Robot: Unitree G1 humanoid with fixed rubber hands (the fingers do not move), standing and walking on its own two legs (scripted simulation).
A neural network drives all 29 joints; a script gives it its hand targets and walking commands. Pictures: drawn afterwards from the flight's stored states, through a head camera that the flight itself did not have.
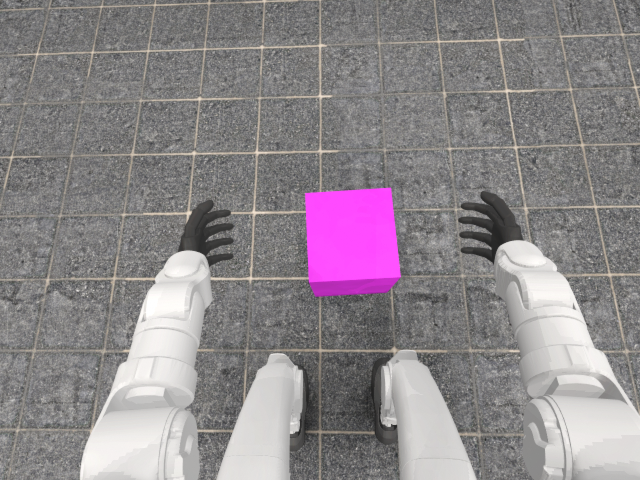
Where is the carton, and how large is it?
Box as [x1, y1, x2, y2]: [305, 188, 400, 296]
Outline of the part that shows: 390,188 305,193 309,283 315,296 386,292 399,278 400,275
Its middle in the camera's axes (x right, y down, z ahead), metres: +0.07 +0.03 +0.99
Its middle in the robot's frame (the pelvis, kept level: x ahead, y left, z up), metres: +0.50 -0.02 -0.56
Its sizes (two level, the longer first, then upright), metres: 0.210 0.200 0.250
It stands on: the floor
